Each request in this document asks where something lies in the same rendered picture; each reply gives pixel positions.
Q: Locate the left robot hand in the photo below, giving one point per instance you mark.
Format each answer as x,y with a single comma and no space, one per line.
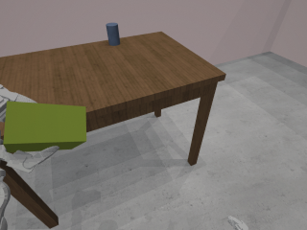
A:
20,160

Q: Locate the left robot forearm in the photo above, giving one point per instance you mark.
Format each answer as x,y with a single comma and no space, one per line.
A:
5,195

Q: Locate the right robot hand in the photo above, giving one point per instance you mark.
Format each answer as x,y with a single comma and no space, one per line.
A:
236,224

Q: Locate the sponge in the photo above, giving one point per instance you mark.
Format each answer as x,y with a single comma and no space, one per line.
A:
39,126

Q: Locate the table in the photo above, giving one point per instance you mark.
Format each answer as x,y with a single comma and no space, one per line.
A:
143,74

